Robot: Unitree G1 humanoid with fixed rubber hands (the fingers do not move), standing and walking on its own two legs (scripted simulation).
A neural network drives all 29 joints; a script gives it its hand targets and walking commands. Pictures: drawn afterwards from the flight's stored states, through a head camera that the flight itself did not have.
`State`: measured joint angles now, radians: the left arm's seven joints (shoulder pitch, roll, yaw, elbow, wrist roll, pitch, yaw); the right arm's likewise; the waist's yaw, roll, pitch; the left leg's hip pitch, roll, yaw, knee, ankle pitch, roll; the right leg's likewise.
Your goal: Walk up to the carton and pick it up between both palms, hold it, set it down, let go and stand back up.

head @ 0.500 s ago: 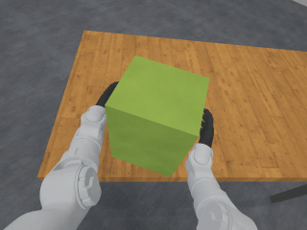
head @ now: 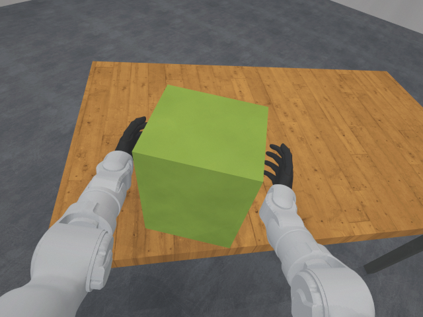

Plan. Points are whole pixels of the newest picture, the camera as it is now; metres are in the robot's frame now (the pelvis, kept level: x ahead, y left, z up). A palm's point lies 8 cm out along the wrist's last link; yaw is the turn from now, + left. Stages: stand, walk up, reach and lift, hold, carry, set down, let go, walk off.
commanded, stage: set down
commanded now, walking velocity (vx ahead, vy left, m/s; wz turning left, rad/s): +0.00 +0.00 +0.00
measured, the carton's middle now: (201, 173) +0.40 -0.02 +0.04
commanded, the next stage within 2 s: none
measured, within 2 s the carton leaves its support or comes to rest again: neither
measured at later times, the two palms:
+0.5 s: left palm (113, 116) +0.45 +0.14 +0.15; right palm (292, 152) +0.37 -0.17 +0.14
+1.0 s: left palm (92, 100) +0.44 +0.17 +0.19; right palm (312, 145) +0.35 -0.19 +0.17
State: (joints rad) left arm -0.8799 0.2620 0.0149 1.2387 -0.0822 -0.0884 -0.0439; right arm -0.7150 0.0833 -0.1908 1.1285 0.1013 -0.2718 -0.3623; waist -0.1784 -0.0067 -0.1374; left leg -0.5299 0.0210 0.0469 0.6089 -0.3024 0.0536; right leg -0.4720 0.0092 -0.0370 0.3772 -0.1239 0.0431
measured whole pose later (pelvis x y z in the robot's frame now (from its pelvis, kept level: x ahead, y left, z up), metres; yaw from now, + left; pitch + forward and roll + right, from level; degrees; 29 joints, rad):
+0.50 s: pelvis -0.02 -0.01 +0.01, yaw +2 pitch +5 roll -3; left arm -1.05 0.40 -0.12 1.21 -0.24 0.13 -0.08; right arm -0.85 0.07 -0.14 0.89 0.19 0.14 -0.38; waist -0.21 -0.05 -0.07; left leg -0.37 0.00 0.04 0.52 -0.24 0.06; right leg -0.33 -0.01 -0.05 0.35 -0.10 0.03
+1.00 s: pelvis -0.02 -0.02 +0.01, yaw +1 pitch +0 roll -2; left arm -0.94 0.52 -0.02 0.78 -0.22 0.47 -0.16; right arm -0.72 0.01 -0.06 0.45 0.33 0.43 -0.46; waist -0.18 -0.07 0.02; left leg -0.22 0.01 0.06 0.44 -0.23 0.05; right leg -0.20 0.00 -0.03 0.28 -0.08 0.02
